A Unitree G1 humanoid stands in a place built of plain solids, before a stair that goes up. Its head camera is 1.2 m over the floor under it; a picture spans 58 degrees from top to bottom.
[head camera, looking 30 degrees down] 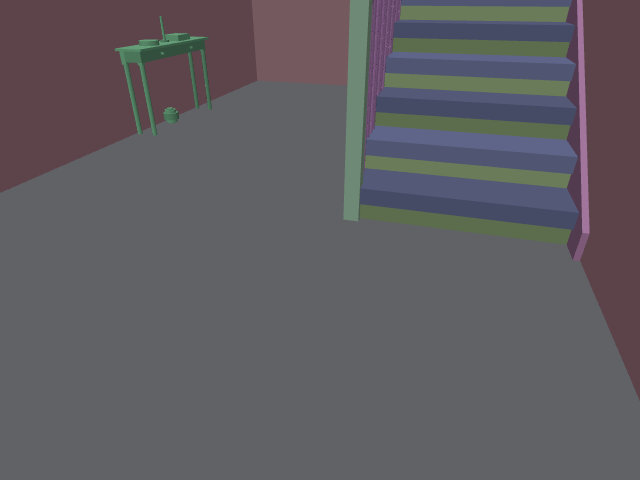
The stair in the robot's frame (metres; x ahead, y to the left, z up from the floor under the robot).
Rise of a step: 0.20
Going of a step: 0.30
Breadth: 1.24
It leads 16 degrees to the right of straight ahead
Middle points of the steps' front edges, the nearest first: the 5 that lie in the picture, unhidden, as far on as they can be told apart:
2.16 -0.78 0.21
2.46 -0.82 0.41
2.74 -0.90 0.60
3.03 -0.99 0.80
3.32 -1.07 1.00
